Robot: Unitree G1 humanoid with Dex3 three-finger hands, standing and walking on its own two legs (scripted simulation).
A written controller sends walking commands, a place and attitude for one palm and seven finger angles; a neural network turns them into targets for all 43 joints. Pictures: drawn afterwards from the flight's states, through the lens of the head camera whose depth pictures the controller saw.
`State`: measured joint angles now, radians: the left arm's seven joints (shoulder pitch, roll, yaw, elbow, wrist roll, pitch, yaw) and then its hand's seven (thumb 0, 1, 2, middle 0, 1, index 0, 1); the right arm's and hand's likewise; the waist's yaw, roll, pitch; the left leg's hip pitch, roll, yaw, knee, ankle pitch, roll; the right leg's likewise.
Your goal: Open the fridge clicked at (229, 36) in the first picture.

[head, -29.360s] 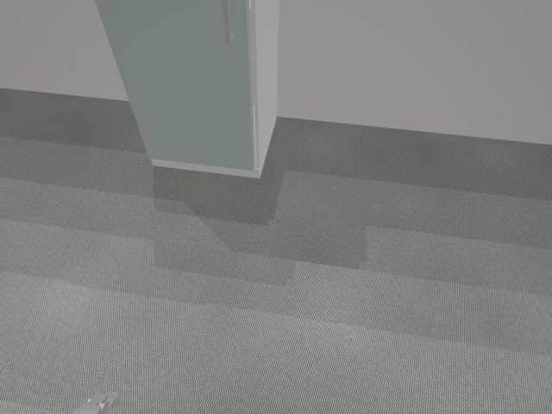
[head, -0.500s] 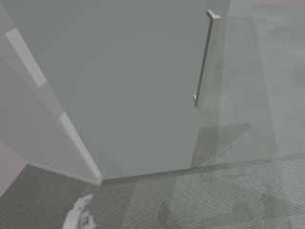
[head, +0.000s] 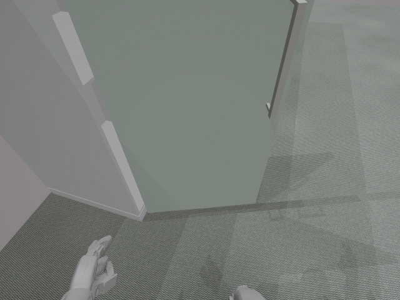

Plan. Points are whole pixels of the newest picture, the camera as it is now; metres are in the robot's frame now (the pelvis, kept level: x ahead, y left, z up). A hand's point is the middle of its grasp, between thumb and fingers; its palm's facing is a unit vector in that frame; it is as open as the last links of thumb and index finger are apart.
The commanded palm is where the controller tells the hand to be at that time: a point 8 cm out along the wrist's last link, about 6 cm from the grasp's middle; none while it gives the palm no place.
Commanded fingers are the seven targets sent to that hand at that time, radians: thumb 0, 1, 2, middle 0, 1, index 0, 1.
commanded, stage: stop stepping back and stand still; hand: right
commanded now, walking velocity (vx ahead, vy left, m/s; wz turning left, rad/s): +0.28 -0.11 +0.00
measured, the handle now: (281, 66) +0.66 -0.21 +0.14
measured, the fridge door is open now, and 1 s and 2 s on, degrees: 67 67 67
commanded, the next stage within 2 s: let the arm hang, fingers relaxed in 0.92 s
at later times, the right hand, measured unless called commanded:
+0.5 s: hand out of the picture +0.14 -0.29 +0.17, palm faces +0.46 +0.74 -0.49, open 7.4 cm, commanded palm +0.08 -0.32 +0.18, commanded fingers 0.00 -0.90 -0.90 0.20 0.30 0.20 0.30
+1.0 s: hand out of the picture +0.14 -0.30 +0.16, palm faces +0.46 +0.72 -0.52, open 7.4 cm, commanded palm none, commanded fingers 0.00 -0.90 -0.90 0.20 0.30 0.20 0.30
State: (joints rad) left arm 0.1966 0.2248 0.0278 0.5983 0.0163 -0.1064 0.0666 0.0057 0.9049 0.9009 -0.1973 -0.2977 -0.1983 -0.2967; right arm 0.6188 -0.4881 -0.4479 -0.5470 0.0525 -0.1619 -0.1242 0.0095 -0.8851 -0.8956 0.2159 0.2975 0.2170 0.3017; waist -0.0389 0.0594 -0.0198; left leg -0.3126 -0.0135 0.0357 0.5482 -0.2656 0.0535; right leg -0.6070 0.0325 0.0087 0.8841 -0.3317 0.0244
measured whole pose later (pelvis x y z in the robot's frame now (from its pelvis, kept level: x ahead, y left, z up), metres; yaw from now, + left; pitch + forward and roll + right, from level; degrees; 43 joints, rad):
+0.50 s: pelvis -0.04 -0.01 -0.01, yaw -2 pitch -1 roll +1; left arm 0.26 0.19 -0.02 0.63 0.01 -0.13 0.05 0.01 0.90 0.90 -0.20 -0.30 -0.20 -0.30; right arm 0.54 -0.44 -0.44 -0.45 0.03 -0.22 -0.13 0.01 -0.88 -0.90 0.21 0.30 0.22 0.30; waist 0.00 -0.01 -0.03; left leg -0.35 0.00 0.07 0.59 -0.23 0.03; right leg -0.23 -0.06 -0.01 0.64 -0.43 -0.01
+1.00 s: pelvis -0.04 -0.02 +0.00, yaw -3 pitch -1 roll +0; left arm 0.23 0.21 0.00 0.64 0.01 -0.13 0.07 0.01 0.91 0.90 -0.20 -0.30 -0.20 -0.30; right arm 0.59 -0.43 -0.43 -0.43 0.02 -0.23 -0.15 0.01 -0.88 -0.90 0.22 0.30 0.22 0.30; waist 0.00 0.01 0.00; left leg -0.28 -0.01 0.05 0.55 -0.25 0.03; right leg -0.21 -0.01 -0.04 0.53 -0.30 0.00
